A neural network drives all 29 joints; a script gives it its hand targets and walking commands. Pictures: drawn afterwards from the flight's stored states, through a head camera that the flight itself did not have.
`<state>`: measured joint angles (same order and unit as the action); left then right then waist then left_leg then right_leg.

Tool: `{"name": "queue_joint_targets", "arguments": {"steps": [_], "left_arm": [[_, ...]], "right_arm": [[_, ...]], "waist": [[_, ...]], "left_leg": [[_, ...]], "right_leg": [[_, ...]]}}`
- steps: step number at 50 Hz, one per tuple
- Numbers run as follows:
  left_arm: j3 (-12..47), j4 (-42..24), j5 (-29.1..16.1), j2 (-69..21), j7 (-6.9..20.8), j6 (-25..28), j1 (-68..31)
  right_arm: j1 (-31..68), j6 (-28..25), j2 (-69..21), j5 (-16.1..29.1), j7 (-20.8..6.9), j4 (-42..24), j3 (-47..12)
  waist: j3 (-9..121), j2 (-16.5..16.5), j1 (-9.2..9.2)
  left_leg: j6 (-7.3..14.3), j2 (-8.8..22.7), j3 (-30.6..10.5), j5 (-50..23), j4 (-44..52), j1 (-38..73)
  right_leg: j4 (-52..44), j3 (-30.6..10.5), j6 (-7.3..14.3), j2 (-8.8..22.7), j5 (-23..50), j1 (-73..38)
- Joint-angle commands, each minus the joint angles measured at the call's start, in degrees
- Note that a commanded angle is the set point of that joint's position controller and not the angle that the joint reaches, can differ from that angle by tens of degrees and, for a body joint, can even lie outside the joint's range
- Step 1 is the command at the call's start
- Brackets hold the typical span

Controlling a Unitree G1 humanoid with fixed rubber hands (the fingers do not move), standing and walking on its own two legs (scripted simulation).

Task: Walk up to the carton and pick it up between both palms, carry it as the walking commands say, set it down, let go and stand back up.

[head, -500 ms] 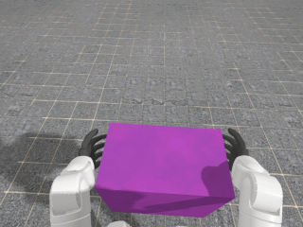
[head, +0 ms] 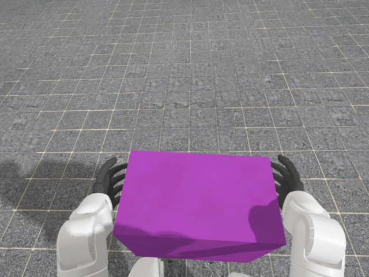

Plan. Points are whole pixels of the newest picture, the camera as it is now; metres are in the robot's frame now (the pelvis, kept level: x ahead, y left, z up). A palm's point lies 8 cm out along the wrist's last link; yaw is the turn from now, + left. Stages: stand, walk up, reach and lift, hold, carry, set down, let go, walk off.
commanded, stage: carry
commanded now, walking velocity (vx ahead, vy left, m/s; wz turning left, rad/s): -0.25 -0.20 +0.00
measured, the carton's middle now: (195, 212) +0.24 -0.01 +0.00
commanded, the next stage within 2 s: none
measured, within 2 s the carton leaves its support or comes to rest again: neither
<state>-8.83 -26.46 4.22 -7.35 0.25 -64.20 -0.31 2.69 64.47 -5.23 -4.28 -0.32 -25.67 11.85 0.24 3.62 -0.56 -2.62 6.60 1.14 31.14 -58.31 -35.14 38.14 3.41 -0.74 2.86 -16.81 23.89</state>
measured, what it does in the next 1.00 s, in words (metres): walks backwards: left foot, then right foot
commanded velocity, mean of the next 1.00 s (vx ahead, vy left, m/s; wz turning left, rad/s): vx -0.25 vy -0.20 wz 0.00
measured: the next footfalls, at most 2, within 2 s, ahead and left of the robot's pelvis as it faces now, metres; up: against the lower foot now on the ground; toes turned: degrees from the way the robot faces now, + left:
left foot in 0.18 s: -0.03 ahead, +0.04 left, +0.00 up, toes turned +11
right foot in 0.52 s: -0.15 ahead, -0.30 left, +0.00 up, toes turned -2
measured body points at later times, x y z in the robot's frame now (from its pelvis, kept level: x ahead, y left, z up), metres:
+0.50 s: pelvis -0.18 -0.13 +0.00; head -0.18 -0.13 +0.45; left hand +0.07 +0.07 +0.08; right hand +0.09 -0.29 +0.07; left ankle -0.07 +0.03 -0.72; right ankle -0.19 -0.29 -0.71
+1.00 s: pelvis -0.36 -0.23 +0.01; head -0.36 -0.20 +0.46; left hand -0.13 -0.03 +0.06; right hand -0.09 -0.38 +0.08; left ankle -0.32 -0.14 -0.72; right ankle -0.35 -0.39 -0.62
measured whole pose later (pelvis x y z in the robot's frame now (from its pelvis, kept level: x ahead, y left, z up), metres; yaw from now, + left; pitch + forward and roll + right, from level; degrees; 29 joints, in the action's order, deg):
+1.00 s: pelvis -0.36 -0.23 +0.01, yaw +3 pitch +0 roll -2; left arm -9.8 -27.6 4.6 -6.8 -0.2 -67.1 1.1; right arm 1.0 63.1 -7.3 -4.1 -0.4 -22.5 11.8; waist 1.1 -2.5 2.0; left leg 2.6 3.4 7.0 14.2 -34.2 -20.5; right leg 71.7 -3.7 -3.8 -0.8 -19.9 34.9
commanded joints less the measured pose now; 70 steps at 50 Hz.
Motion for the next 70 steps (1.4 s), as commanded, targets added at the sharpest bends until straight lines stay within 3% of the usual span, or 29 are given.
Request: {"name": "queue_joint_targets", "arguments": {"steps": [1, 6, 8, 9, 10, 11, 13, 16, 23, 25, 26, 27, 28, 31, 37, 40, 41, 42, 43, 44, 46, 51, 58, 60, 61, 62, 63, 65, 70], "left_arm": [[42.06, -6.83, -18.43, -41.30, 9.91, 0.22, -24.33], [40.32, -5.73, -15.87, -39.44, 8.80, -0.61, -22.91], [41.40, -4.41, -16.22, -38.62, 8.85, -1.40, -21.75], [42.36, -3.92, -16.18, -39.01, 8.79, -1.59, -23.63], [42.47, -4.82, -17.01, -39.15, 9.16, -1.87, -23.50], [44.71, -8.96, -19.67, -40.36, 10.06, -1.55, -31.33], [46.07, -6.95, -21.26, -42.03, 11.05, -1.18, -31.33], [46.29, -9.28, -22.77, -40.18, 10.81, -1.25, -32.47], [44.79, -3.47, -22.88, -39.81, 11.50, -3.02, -24.50], [44.63, -2.73, -22.98, -40.41, 11.78, -2.85, -24.14], [44.46, -2.33, -22.98, -41.30, 12.21, -2.84, -26.19], [43.54, -3.90, -22.25, -40.09, 12.06, -1.80, -26.60], [42.06, -6.42, -21.80, -40.99, 12.00, -1.45, -29.26], [40.80, -4.43, -20.05, -41.40, 11.11, -0.79, -28.05], [38.80, -3.93, -16.02, -40.35, 9.37, -1.08, -23.21], [40.30, -2.01, -15.91, -40.28, 9.32, -1.93, -23.28], [41.20, -1.26, -15.89, -40.34, 9.27, -2.00, -22.10], [42.59, -3.15, -17.76, -41.59, 9.35, -2.08, -25.10], [44.17, -7.49, -19.25, -41.70, 9.84, -1.42, -31.69], [44.41, -8.24, -19.57, -41.78, 10.08, -0.97, -32.17], [46.19, -7.84, -21.86, -42.87, 10.72, -0.98, -32.96], [46.09, -10.17, -22.89, -39.09, 10.34, -1.75, -30.63], [44.98, -3.26, -22.05, -40.48, 10.76, -3.25, -24.41], [45.29, -4.21, -22.36, -41.86, 10.95, -2.63, -26.71], [44.64, -4.01, -21.96, -42.20, 10.92, -2.58, -27.29], [42.17, -3.53, -21.02, -40.60, 11.14, -1.55, -25.71], [41.61, -6.91, -20.74, -41.60, 11.06, -0.70, -29.60], [40.83, -5.37, -19.73, -43.18, 10.80, -0.74, -29.82], [38.64, -3.66, -16.64, -41.40, 9.44, -0.59, -23.88]], "right_arm": [[27.07, 0.47, -45.09, 22.34, -10.62, -7.61, -50.99], [24.79, 1.60, -43.35, 22.36, -11.68, -4.15, -49.62], [22.40, 2.23, -43.15, 21.81, -12.34, -1.19, -48.20], [21.94, 2.72, -44.01, 21.74, -12.82, 0.53, -47.32], [22.33, 2.50, -42.96, 21.74, -12.71, -0.35, -46.29], [22.62, 1.81, -44.30, 22.11, -12.31, -1.32, -46.08], [24.27, 1.31, -44.86, 21.44, -12.11, -2.83, -45.86], [22.66, 1.40, -44.47, 19.74, -11.92, -1.22, -44.10], [18.55, 2.42, -43.20, 16.81, -9.67, -1.37, -43.82], [19.03, 2.29, -43.78, 16.59, -9.53, -1.87, -44.45], [21.08, 2.14, -43.93, 16.81, -9.73, -1.26, -44.36], [24.02, 2.27, -43.14, 17.78, -10.49, -3.08, -45.12], [29.61, 2.10, -46.27, 20.20, -10.76, -6.09, -48.65], [29.99, 1.16, -47.22, 22.21, -10.83, -3.73, -49.00], [26.62, 1.83, -44.63, 22.37, -11.52, -3.00, -49.10], [24.37, 2.65, -44.23, 21.35, -12.83, 1.26, -47.29], [24.78, 2.52, -44.19, 22.08, -13.20, 0.73, -46.27], [23.75, 2.18, -42.63, 21.74, -13.14, 0.75, -45.22], [24.23, 1.71, -44.34, 22.07, -12.95, -0.64, -44.97], [24.26, 1.80, -46.71, 22.28, -13.10, -0.71, -45.42], [25.71, 1.11, -46.09, 20.94, -12.74, -1.67, -44.36], [20.36, 1.18, -42.69, 18.03, -11.07, -2.45, -41.87], [18.73, 2.52, -43.26, 17.51, -10.75, -0.22, -43.51], [20.90, 1.91, -44.30, 18.21, -10.89, -1.63, -44.49], [21.27, 1.87, -44.06, 18.15, -11.01, -1.62, -44.03], [26.78, 1.77, -43.96, 20.42, -11.28, -4.77, -47.03], [30.29, 1.16, -46.70, 21.64, -11.45, -6.46, -49.01], [31.71, 0.78, -47.11, 22.33, -11.48, -6.07, -48.69], [28.48, 1.30, -45.01, 23.28, -11.70, -5.04, -49.41]], "waist": [[18.60, -15.36, 0.65], [19.44, -17.41, 1.38], [16.52, -9.95, 0.32], [15.83, -2.15, -0.22], [15.70, 14.82, 0.54], [10.38, 11.90, -0.77], [9.65, 1.20, -0.24], [9.51, 7.17, 0.91], [17.91, 11.16, -0.53], [17.59, 6.46, 0.17], [16.53, -1.70, -0.06], [16.30, -22.17, 1.07], [14.38, -27.81, 1.28], [13.10, -12.61, 0.98], [18.95, -17.48, 1.40], [17.55, -11.94, 0.56], [18.09, -3.09, 0.27], [13.93, 17.85, 0.56], [9.05, 11.84, -0.88], [9.81, 2.26, -0.24], [9.56, -1.04, 0.35], [13.89, 8.04, 0.27], [17.47, 14.95, -0.36], [17.17, 5.93, -0.08], [17.77, -5.53, -0.29], [17.98, -24.50, 1.21], [15.81, -25.47, 1.27], [14.25, -14.34, 0.85], [17.89, -15.11, 1.13]], "left_leg": [[0.98, -3.07, 4.43, -1.27, -12.78, -0.16], [3.15, -5.37, 6.72, -2.02, 13.40, 11.44], [3.73, -3.39, 4.37, -11.68, 31.42, 20.74], [5.74, 7.40, -8.89, -10.21, 39.67, 27.88], [13.85, 27.79, -29.25, -29.64, 42.70, 28.89], [18.23, 27.40, -26.12, -40.46, 41.80, 20.65], [14.15, 20.51, -14.95, -33.03, 41.97, 12.53], [8.30, 10.62, -3.76, -17.12, 41.79, 15.08], [7.92, 13.60, -6.61, -26.42, 39.28, 23.87], [2.93, 9.39, -1.14, -26.15, 32.10, 20.86], [-0.45, 5.46, 1.32, -22.34, 25.28, 12.99], [-2.24, -5.05, 11.75, 1.01, 10.73, 0.59], [0.31, -5.82, 4.94, 8.56, -8.66, 2.74], [1.29, -4.06, 3.37, -2.77, -18.08, 2.96], [3.66, -5.49, 6.45, -0.01, 8.26, 8.72], [4.51, -4.78, 4.42, -10.47, 33.42, 22.63], [5.59, 5.30, -7.62, -7.93, 41.80, 30.26], [13.71, 27.12, -30.31, -28.76, 44.45, 31.07], [18.55, 27.67, -25.78, -37.41, 43.53, 21.77], [15.45, 22.78, -18.72, -32.97, 43.70, 16.01], [11.07, 15.76, -9.94, -25.78, 43.29, 14.06], [9.23, 11.14, -5.07, -30.64, 38.46, 26.07], [7.32, 12.34, -6.09, -32.85, 37.92, 26.80], [1.80, 7.96, -0.91, -30.85, 30.92, 20.82], [-0.73, 3.69, 2.19, -20.28, 24.49, 12.17], [-0.89, -4.97, 10.40, 3.51, 8.23, 2.77], [0.93, -5.55, 3.54, 7.75, -8.09, 2.78], [2.17, -5.15, 1.97, -0.22, -16.16, 6.51], [2.72, -4.30, 6.20, -1.98, -3.45, 1.81]], "right_leg": [[-9.40, -4.79, 10.85, 13.30, 38.84, -13.48], [-10.37, -9.60, 10.73, 13.38, 24.96, -12.04], [-9.28, -8.57, 8.02, 11.34, 7.26, -4.17], [-2.23, -6.27, 4.56, 7.79, 1.20, 4.69], [14.83, -0.19, -0.64, -0.88, -16.23, 15.78], [31.14, -9.96, 0.17, -1.02, -18.47, 15.16], [42.54, -13.48, -0.30, -1.26, -10.75, 10.68], [33.74, -6.17, -3.64, 0.09, -4.13, 9.72], [-0.22, 1.66, -1.78, -2.89, -13.59, -2.86], [-17.71, 0.52, 0.31, -2.40, -6.09, -10.34], [-21.59, -9.25, 1.48, 5.09, -1.45, -15.67], [-21.57, -21.76, 8.80, 17.85, 17.12, -14.25], [-19.92, -17.96, 14.09, 18.13, 26.57, -4.89], [-16.22, -5.83, 9.55, 11.80, 19.12, -2.80], [-14.03, -12.67, 11.28, 13.41, 22.98, -13.21], [-12.67, -11.49, 7.78, 11.69, 7.26, -5.57], [-5.56, -8.63, 4.57, 7.74, 2.39, 1.94], [12.83, -0.78, -1.51, -2.51, -14.25, 16.74], [28.87, -10.96, -0.64, -1.55, -17.15, 17.74], [34.45, -13.34, -0.69, -2.12, -12.43, 13.37], [42.01, -12.48, -1.99, -1.69, -2.85, 11.31], [25.10, -5.31, -5.33, -0.42, -7.58, 10.51], [-8.31, 1.77, -1.11, -4.28, -9.84, -3.98], [-22.71, -1.86, 0.98, -1.05, -2.29, -13.50], [-23.68, -13.50, 2.71, 8.65, 5.02, -17.84], [-20.18, -18.51, 10.86, 17.79, 22.90, -15.67], [-17.87, -16.30, 14.49, 17.40, 35.05, -8.78], [-16.39, -4.43, 10.51, 11.79, 25.66, -2.92], [-10.69, -9.86, 11.66, 12.24, 31.91, -15.62]]}}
